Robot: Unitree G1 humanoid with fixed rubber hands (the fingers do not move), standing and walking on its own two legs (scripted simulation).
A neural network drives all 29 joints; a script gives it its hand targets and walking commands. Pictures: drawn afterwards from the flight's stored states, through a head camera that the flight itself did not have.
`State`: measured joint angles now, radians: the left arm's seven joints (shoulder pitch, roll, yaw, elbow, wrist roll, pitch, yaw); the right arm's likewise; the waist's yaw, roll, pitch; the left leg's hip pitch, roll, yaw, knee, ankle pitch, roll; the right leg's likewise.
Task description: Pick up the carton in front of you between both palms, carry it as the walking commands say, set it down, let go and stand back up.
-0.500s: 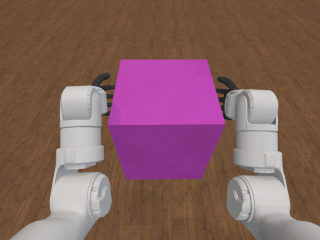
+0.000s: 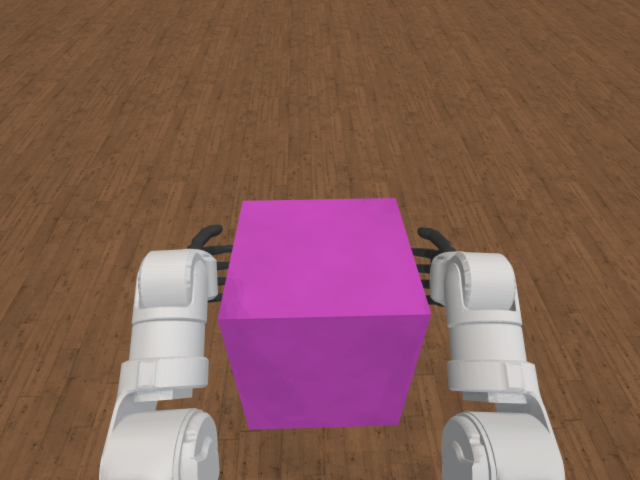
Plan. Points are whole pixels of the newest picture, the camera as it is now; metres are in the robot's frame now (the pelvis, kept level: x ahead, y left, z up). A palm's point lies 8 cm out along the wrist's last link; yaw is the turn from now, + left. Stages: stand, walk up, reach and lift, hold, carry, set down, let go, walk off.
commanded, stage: carry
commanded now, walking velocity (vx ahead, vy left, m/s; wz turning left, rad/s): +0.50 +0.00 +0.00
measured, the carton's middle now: (321, 314) +0.34 +0.00 +0.01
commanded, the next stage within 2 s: none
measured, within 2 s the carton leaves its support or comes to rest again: neither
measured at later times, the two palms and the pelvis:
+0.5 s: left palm (243, 154) +0.58 +0.12 +0.10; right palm (423, 153) +0.60 -0.17 +0.10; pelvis +0.33 -0.04 +0.01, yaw +3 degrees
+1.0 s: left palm (235, 80) +0.91 +0.18 +0.06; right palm (367, 81) +0.90 -0.12 +0.07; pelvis +0.64 +0.03 +0.00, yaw -1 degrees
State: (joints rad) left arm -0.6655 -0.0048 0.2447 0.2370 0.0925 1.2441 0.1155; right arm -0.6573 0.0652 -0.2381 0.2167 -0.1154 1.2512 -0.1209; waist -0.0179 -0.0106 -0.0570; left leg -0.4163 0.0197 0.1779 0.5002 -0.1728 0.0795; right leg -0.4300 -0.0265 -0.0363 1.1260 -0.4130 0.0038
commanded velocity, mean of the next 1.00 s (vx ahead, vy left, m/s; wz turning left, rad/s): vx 0.50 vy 0.00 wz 0.00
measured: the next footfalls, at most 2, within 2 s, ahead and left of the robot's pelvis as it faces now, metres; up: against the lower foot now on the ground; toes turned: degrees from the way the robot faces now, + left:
right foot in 0.34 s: +0.41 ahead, -0.12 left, +0.00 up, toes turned -9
left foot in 0.84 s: +0.74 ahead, +0.12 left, +0.00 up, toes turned +13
